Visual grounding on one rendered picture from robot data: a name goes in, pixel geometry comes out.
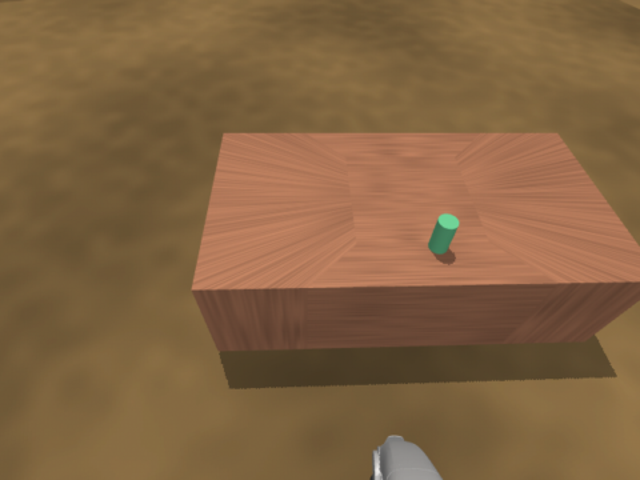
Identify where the can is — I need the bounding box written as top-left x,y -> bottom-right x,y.
428,214 -> 459,254

